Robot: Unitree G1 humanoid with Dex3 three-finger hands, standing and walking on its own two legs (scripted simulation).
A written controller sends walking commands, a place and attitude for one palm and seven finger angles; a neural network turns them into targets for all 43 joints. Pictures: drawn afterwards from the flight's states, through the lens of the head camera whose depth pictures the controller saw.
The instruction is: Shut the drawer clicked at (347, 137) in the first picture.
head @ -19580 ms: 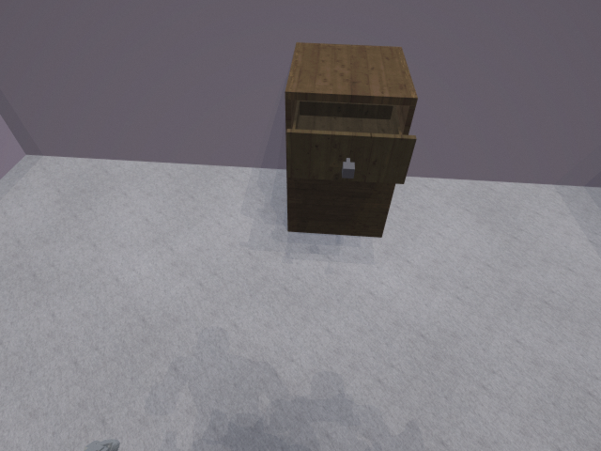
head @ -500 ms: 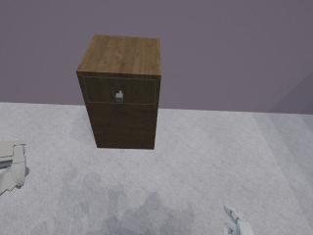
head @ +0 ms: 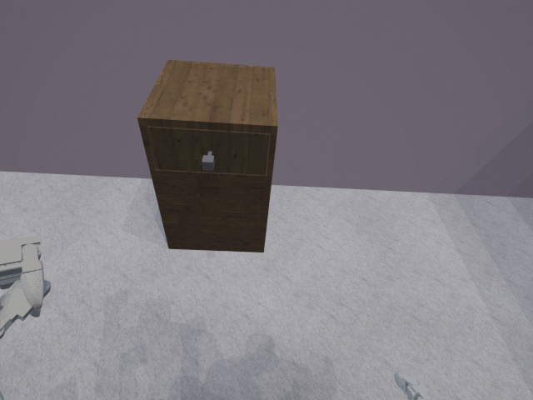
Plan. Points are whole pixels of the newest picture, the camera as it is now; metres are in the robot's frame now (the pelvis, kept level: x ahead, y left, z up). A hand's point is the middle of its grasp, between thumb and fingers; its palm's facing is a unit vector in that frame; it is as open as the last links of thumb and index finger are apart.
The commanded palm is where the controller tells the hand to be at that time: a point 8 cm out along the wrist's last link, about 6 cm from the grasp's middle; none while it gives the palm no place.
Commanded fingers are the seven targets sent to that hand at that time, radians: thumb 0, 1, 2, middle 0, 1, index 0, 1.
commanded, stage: let the arm hang, fingers relaxed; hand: left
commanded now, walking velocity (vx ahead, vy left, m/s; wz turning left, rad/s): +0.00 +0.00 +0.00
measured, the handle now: (209, 159) +0.87 +0.22 -0.20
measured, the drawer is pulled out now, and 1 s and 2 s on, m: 0.00 0.00 0.00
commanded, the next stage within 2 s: look to check the result in 1.14 s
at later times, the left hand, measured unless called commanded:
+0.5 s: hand out of the picture +0.02 +0.21 -0.16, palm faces +0.07 -0.96 -0.27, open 4.1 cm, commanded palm none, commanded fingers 0.00 0.90 0.90 -0.44 -0.56 -0.44 -0.56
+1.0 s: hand out of the picture +0.02 +0.16 -0.17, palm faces +0.07 -0.98 -0.19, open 7.3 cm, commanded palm none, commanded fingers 0.00 0.90 0.90 -0.20 -0.30 -0.20 -0.30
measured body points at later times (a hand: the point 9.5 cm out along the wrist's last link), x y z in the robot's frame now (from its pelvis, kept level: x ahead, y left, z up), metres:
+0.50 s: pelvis +0.02 +0.00 +0.00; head +0.04 +0.00 +0.45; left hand +0.02 +0.26 -0.14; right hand +0.06 -0.24 -0.14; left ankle +0.03 +0.11 -0.73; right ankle +0.03 -0.12 -0.73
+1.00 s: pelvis +0.03 -0.01 +0.01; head +0.04 -0.01 +0.46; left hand +0.02 +0.21 -0.15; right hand +0.02 -0.21 -0.16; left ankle +0.03 +0.11 -0.73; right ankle +0.03 -0.12 -0.73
